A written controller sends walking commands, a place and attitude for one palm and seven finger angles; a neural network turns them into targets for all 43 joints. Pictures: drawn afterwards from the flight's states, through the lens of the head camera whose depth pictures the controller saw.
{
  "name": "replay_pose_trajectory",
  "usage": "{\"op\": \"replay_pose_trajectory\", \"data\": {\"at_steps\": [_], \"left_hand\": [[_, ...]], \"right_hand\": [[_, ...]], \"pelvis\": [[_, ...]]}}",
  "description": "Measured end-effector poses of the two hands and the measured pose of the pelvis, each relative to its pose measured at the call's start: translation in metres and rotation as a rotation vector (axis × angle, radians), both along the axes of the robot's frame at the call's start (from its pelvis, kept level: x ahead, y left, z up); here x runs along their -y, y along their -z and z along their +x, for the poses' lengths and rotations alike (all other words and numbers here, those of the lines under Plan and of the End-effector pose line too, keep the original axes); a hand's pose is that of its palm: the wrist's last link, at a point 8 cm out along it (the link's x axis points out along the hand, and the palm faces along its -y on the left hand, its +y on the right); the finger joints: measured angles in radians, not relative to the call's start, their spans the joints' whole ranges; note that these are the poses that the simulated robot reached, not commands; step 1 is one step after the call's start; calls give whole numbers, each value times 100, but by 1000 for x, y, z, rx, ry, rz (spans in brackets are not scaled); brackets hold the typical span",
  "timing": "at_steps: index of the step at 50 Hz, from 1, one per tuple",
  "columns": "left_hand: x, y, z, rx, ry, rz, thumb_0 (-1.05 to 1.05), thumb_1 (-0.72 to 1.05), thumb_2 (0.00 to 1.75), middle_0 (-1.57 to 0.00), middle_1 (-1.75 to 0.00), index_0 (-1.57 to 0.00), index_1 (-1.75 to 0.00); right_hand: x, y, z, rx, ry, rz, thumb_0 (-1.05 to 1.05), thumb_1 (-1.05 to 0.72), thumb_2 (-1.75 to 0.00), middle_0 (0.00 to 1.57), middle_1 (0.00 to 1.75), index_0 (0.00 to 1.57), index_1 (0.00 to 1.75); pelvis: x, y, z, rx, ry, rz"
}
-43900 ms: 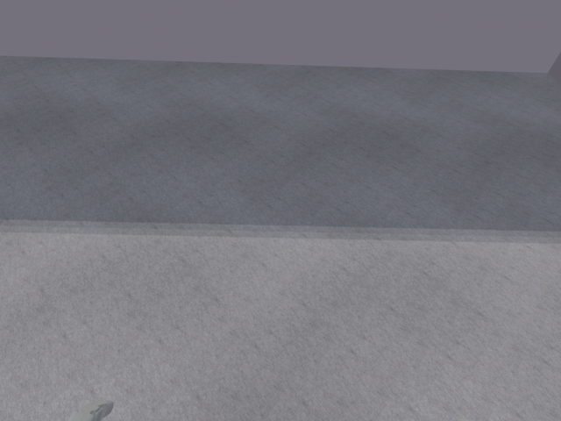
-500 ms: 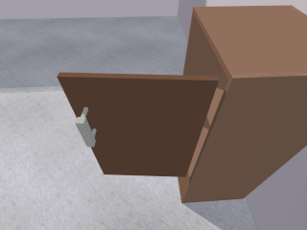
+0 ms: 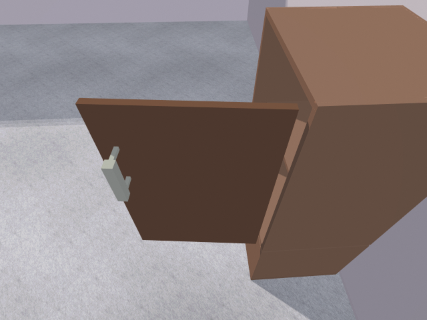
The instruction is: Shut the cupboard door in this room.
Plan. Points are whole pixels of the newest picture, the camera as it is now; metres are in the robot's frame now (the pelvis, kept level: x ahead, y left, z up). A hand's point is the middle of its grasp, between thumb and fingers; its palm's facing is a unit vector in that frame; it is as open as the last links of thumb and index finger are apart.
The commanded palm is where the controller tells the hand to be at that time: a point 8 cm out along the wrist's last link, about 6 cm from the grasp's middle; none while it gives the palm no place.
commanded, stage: look again from close up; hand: left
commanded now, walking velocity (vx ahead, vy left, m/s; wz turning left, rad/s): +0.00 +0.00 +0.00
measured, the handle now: (119, 174) +0.40 +0.24 +0.02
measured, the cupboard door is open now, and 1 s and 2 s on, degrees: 84 84 84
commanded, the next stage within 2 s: raise the hand and make a fist in 0.04 s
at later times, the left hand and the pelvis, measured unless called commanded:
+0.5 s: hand (144, 305) +0.15 +0.14 -0.03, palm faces -0.03 -1.00 +0.07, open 6.5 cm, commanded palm +0.10 +0.22 -0.05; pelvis -0.05 +0.00 -0.06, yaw +2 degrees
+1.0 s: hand (101, 313) +0.14 +0.21 -0.03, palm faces +0.09 -1.00 -0.02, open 4.1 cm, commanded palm +0.11 +0.25 -0.02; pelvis -0.07 +0.03 -0.08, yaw +1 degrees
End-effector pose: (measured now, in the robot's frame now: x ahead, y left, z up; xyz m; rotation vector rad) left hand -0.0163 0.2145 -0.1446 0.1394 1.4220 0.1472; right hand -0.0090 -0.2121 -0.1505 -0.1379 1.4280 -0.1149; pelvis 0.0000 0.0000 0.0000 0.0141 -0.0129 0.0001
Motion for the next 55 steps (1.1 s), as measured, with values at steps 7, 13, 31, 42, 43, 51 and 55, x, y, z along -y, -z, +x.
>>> {"op": "replay_pose_trajectory", "data": {"at_steps": [7,13,31,42,43,51,55], "left_hand": [[4,0,-4,-8,-2,-5,0,91,90,-20,-30,-19,-30],[-28,-67,79,555,-71,124,4,95,90,-21,-31,-21,-31],[-14,-64,83,1227,64,-69,1,90,90,-47,-59,-47,-59],[-5,-120,139,1474,271,-205,1,91,90,-66,-81,-66,-81],[-2,-112,143,1392,277,-240,1,91,90,-68,-83,-68,-83],[-51,-124,127,1312,54,-32,2,90,90,-83,-99,-82,-98],[-63,-145,127,1492,88,23,2,91,90,-90,-107,-89,-106]], "right_hand": [[2,0,-2,-3,3,0,1,-92,-90,20,30,20,30],[23,-8,31,325,-2,-79,2,-93,-90,21,30,20,30],[20,-39,178,964,-263,-104,1,-91,-90,20,30,20,30],[-42,17,133,840,-210,44,1,-91,-90,21,30,20,30],[-43,18,124,810,-181,45,1,-91,-90,21,30,21,30],[-26,7,80,681,-107,-53,2,-90,-90,21,30,20,30],[-17,10,86,680,-178,-88,2,-90,-90,21,30,20,30]], "pelvis": [[2,0,-1,-2,2,0],[-1,8,-8,-11,-16,-1],[1,89,-66,-203,-50,-20],[-18,101,-81,-225,-56,-68],[-20,98,-81,-223,-51,-63],[-32,79,-66,-211,-27,-51],[-37,85,-66,-221,-45,-67]]}}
